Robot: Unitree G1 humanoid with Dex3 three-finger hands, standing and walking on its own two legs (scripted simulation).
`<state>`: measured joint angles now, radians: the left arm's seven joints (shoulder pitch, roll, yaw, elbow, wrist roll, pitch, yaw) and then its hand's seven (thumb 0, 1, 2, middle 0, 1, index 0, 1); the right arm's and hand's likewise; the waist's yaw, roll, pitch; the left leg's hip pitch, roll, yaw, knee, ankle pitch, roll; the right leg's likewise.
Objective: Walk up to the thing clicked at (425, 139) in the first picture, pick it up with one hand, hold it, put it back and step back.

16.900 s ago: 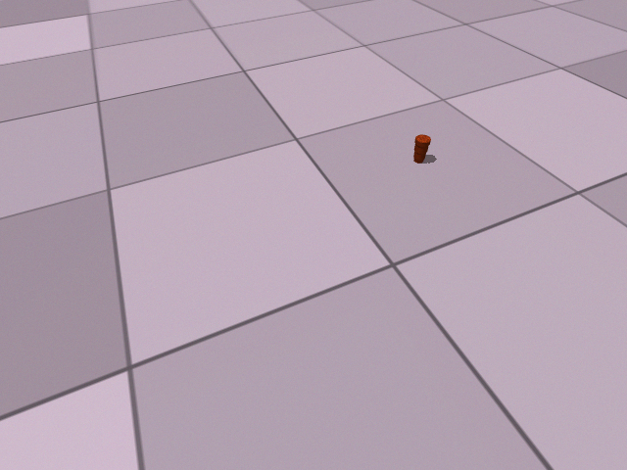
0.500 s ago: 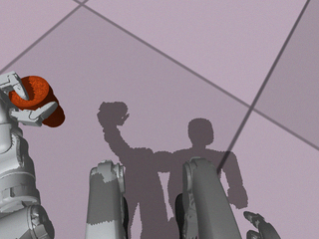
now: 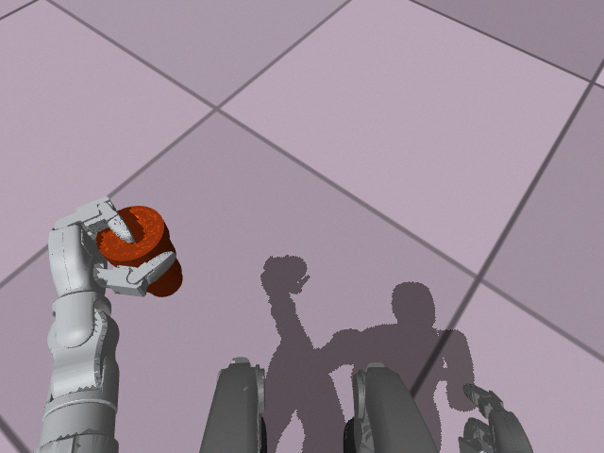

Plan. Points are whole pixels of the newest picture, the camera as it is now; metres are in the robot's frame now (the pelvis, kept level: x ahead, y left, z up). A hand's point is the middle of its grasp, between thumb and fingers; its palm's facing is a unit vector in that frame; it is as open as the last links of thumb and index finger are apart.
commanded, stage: lift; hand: left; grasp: from the side
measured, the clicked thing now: (150, 259) +0.38 +0.23 -0.03
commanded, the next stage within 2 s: hold in 1.14 s
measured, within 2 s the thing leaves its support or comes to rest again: neither
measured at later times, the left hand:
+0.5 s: hand (108, 211) +0.37 +0.22 +0.12, palm faces +0.30 -0.95 -0.06, open 7.1 cm
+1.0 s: hand (112, 184) +0.37 +0.19 +0.17, palm faces +0.31 -0.95 -0.04, open 7.2 cm
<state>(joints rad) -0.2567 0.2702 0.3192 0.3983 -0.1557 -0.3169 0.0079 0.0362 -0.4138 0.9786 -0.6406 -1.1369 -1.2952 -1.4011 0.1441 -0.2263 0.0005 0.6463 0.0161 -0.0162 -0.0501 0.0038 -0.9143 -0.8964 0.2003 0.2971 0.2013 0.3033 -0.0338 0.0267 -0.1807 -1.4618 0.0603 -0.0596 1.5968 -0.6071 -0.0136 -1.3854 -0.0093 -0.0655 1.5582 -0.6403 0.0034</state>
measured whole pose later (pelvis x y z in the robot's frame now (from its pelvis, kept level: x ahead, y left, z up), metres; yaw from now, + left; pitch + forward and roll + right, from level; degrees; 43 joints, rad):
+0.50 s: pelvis +0.02 +0.00 +0.10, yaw +2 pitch +16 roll -3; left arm -0.17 0.20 0.20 0.45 -0.11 -0.38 0.08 0.03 -0.39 0.95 -0.66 -1.08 -1.26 -1.34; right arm 0.22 -0.21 0.01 0.66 -0.01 -0.02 -0.04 0.01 -0.91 -0.90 0.20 0.30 0.20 0.30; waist -0.02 0.02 -0.11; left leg -0.97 0.05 -0.03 1.19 -0.50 -0.01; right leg -0.90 -0.02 -0.06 1.15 -0.53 0.01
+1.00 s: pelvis +0.04 +0.00 +0.13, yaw +2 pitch +11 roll -2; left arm -0.14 0.15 0.16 0.45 -0.11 -0.37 0.13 0.02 -0.35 0.95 -0.64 -1.04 -1.19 -1.29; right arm 0.22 -0.20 0.01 0.66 -0.02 0.01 -0.05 0.01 -0.91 -0.90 0.20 0.30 0.20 0.30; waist -0.02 0.02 -0.08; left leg -0.74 0.05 -0.02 0.99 -0.45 -0.02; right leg -0.68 -0.02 -0.06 0.96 -0.48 0.00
